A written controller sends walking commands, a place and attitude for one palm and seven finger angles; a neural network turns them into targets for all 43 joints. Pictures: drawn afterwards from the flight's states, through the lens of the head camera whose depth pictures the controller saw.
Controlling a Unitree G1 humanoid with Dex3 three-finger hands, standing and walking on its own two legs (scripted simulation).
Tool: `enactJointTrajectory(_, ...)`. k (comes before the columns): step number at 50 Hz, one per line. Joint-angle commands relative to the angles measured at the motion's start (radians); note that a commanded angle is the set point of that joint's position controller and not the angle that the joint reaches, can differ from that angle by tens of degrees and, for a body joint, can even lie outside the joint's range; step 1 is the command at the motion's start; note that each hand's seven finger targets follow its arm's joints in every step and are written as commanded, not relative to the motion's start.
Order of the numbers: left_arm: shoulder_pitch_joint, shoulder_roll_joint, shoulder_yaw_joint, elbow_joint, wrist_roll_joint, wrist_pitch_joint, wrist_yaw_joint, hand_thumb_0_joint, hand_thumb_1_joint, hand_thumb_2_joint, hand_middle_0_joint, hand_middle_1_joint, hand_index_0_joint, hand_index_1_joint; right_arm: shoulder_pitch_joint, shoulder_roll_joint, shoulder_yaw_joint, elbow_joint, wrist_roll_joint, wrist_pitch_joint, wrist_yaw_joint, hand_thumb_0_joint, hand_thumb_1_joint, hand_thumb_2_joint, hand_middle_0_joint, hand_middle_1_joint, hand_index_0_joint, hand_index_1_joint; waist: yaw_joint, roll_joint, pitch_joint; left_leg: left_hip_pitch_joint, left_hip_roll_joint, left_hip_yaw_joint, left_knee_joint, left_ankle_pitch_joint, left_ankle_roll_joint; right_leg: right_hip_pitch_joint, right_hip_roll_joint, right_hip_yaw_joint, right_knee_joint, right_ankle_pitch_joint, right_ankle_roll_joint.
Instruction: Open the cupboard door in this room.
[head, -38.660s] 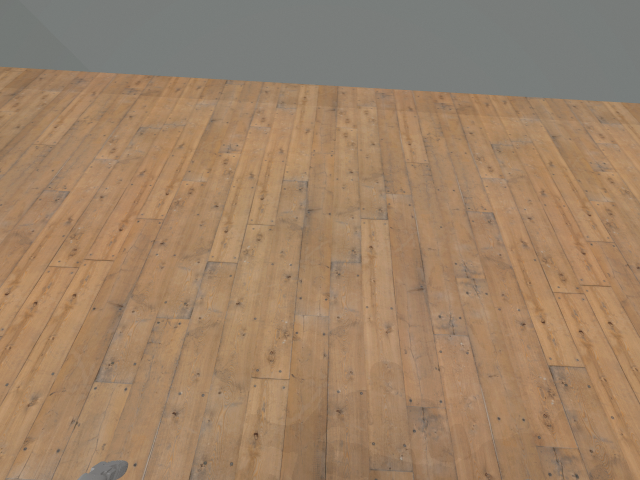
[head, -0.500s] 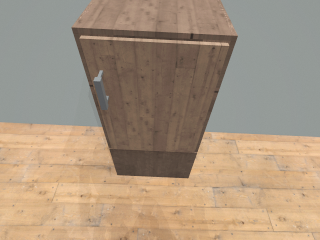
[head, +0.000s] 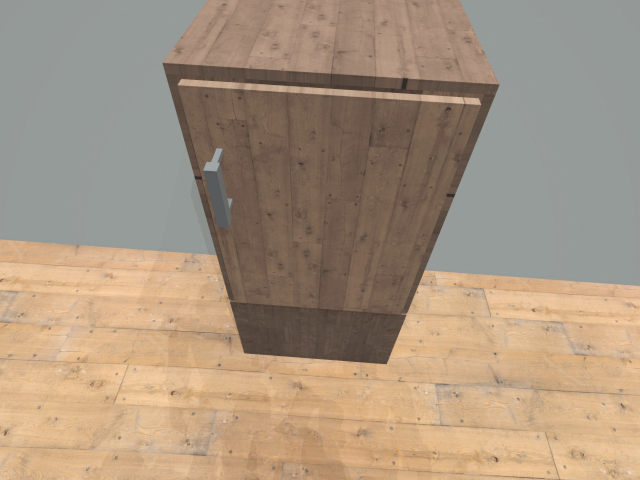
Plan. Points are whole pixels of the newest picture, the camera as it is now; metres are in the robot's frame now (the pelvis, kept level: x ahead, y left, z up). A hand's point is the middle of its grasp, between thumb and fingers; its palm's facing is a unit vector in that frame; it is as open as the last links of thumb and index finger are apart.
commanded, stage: come to a stop and stand still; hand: left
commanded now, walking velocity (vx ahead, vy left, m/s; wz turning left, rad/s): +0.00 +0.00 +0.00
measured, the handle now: (221, 188) +0.55 +0.21 +0.02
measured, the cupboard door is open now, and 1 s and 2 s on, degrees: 0 0 0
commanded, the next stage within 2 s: look again from close up in 0.54 s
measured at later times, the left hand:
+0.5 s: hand out of the picture -0.01 +0.18 -0.17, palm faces +0.03 -0.98 -0.18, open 7.4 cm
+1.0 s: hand out of the picture -0.04 +0.17 -0.17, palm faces +0.05 -0.99 -0.14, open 7.4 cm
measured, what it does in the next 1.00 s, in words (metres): stands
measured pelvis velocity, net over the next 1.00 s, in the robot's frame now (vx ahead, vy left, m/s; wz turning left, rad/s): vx -0.03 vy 0.01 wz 0.01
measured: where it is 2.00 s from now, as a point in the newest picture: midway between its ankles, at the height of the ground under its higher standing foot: outside the picture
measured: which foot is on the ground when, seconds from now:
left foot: down 0.00-1.00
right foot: down 0.00-1.00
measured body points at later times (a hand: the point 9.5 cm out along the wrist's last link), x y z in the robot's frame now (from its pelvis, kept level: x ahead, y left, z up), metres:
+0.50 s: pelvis -0.02 +0.01 +0.00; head -0.02 +0.01 +0.45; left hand -0.01 +0.23 -0.16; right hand +0.00 -0.21 -0.15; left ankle -0.01 +0.11 -0.73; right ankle +0.01 -0.11 -0.73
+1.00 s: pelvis -0.03 +0.01 +0.00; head -0.03 +0.02 +0.45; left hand -0.04 +0.22 -0.16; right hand -0.03 -0.20 -0.15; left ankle -0.01 +0.11 -0.73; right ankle +0.01 -0.11 -0.73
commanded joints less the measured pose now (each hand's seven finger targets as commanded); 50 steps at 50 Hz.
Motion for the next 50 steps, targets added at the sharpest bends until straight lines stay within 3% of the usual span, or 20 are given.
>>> enactJointTrajectory(1,0.082,0.078,0.001,-0.018,0.002,-0.025,-0.002,0.0,0.9,0.9,-0.2,-0.3,-0.2,-0.3,0.056,-0.075,-0.005,-0.042,0.005,-0.011,0.001,0.0,-0.9,-0.9,0.2,0.3,0.2,0.3,-0.01,0.018,-0.042,-0.003,0.1,-0.102,-0.145,0.141,0.014,0.053,-0.092,0.134,-0.132,0.173,-0.024)
enactJointTrajectory(10,0.107,0.074,-0.017,0.024,0.001,-0.033,-0.004,0.0,0.9,0.9,-0.2,-0.3,-0.2,-0.3,0.06,-0.086,0.012,-0.007,0.007,-0.016,0.006,0.0,-0.9,-0.9,0.2,0.3,0.2,0.3,-0.012,0.019,0.015,-0.006,0.099,-0.106,-0.2,0.078,0.011,0.039,-0.079,0.126,-0.19,0.08,-0.016)
enactJointTrajectory(11,0.195,0.107,-0.019,0.068,0.008,-0.039,0.035,0.0,0.9,0.9,-0.2,-0.3,-0.2,-0.3,-0.035,-0.14,-0.009,-0.069,0.02,-0.014,0.014,0.0,-0.9,-0.9,0.2,0.3,0.2,0.3,0.024,0.008,0.054,-0.051,0.115,-0.06,-0.007,0.067,-0.021,0.012,-0.123,0.166,-0.183,0.285,0.001)
enactJointTrajectory(12,0.154,0.131,-0.027,0.057,0.011,-0.062,0.025,0.0,0.9,0.9,-0.2,-0.3,-0.2,-0.3,-0.004,-0.108,0.007,-0.091,0.017,-0.014,0.02,0.0,-0.9,-0.9,0.2,0.3,0.2,0.3,-0.031,-0.008,0.0,-0.023,0.073,-0.063,-0.016,0.072,-0.032,0.029,-0.176,0.182,-0.17,0.432,-0.031)
enactJointTrajectory(13,0.133,0.128,-0.019,0.027,0.007,-0.066,0.021,0.0,0.9,0.9,-0.2,-0.3,-0.2,-0.3,0.101,-0.082,0.004,-0.079,0.009,-0.016,0.019,0.0,-0.9,-0.9,0.2,0.3,0.2,0.3,-0.059,-0.008,-0.129,0.017,0.065,-0.077,-0.04,0.036,-0.02,0.086,-0.17,0.168,-0.121,0.336,-0.052)
enactJointTrajectory(14,0.11,0.117,-0.02,0.018,0.004,-0.06,0.016,0.0,0.9,0.9,-0.2,-0.3,-0.2,-0.3,0.104,-0.09,0.002,-0.07,0.008,-0.018,0.016,0.0,-0.9,-0.9,0.2,0.3,0.2,0.3,-0.051,0.021,-0.139,0.024,0.071,-0.089,-0.047,0.107,-0.011,0.082,-0.141,0.139,-0.103,0.276,-0.048)
enactJointTrajectory(16,0.095,0.098,-0.023,0.012,0.0,-0.046,0.009,0.0,0.9,0.9,-0.2,-0.3,-0.2,-0.3,0.086,-0.099,0.003,-0.071,0.007,-0.014,0.011,0.0,-0.9,-0.9,0.2,0.3,0.2,0.3,-0.038,0.063,-0.045,-0.028,0.094,-0.121,-0.098,0.093,0.005,0.03,-0.097,0.117,-0.121,0.07,-0.034)
enactJointTrajectory(17,0.094,0.095,-0.023,0.009,0.005,-0.039,0.007,0.0,0.9,0.9,-0.2,-0.3,-0.2,-0.3,0.077,-0.099,0.005,-0.078,0.006,-0.014,0.012,0.0,-0.9,-0.9,0.2,0.3,0.2,0.3,-0.031,0.08,0.005,-0.064,0.102,-0.134,-0.118,0.079,0.011,0.015,-0.084,0.106,-0.122,0.035,-0.029)
enactJointTrajectory(21,0.114,0.08,-0.022,0.009,0.003,-0.032,0.003,0.0,0.9,0.9,-0.2,-0.3,-0.2,-0.3,0.088,-0.107,0.003,-0.083,0.003,-0.009,0.011,0.0,-0.9,-0.9,0.2,0.3,0.2,0.3,-0.024,0.015,0.066,-0.137,0.085,-0.151,-0.173,-0.069,0.017,0.008,-0.071,0.111,-0.147,-0.051,-0.023)
enactJointTrajectory(28,0.126,0.071,-0.018,0.002,0.002,-0.034,0.003,0.0,0.9,0.9,-0.2,-0.3,-0.2,-0.3,0.12,-0.097,0.008,-0.055,0.004,-0.02,0.012,0.0,-0.9,-0.9,0.2,0.3,0.2,0.3,-0.015,0.042,0.031,-0.133,0.091,-0.156,-0.202,-0.039,0.02,0.062,-0.072,0.096,-0.134,0.028,-0.018)
enactJointTrajectory(31,0.128,0.069,-0.019,0.004,0.0,-0.035,0.003,0.0,0.9,0.9,-0.2,-0.3,-0.2,-0.3,0.128,-0.09,0.009,-0.042,0.004,-0.018,0.012,0.0,-0.9,-0.9,0.2,0.3,0.2,0.3,-0.015,0.006,0.042,-0.132,0.083,-0.149,-0.198,-0.04,0.018,0.057,-0.076,0.104,-0.149,0.014,-0.019)
enactJointTrajectory(50,0.166,0.037,-0.02,0.042,0.0,-0.039,0.005,0.0,0.9,0.9,-0.2,-0.3,-0.2,-0.3,0.147,-0.053,0.009,0.021,0.008,-0.018,0.009,0.0,-0.9,-0.9,0.2,0.3,0.2,0.3,-0.018,0.038,0.043,-0.099,0.084,-0.133,-0.207,-0.032,0.013,0.045,-0.077,0.105,-0.178,0.023,-0.016)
